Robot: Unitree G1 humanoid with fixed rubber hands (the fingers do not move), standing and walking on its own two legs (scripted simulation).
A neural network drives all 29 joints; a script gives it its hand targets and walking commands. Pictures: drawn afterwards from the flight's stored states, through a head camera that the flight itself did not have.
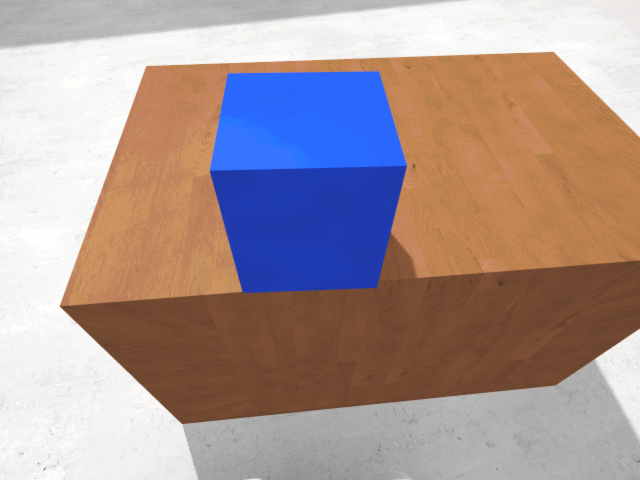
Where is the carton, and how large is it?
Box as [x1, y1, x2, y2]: [210, 71, 406, 292]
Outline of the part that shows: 378,71 228,73 210,166 210,173 243,292 376,287 406,167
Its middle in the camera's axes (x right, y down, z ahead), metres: -0.02 -0.07 +0.57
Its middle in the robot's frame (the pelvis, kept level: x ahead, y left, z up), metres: +0.48 +0.02 +0.07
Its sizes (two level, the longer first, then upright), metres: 0.210 0.200 0.250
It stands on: a pedestal, 0.70 m high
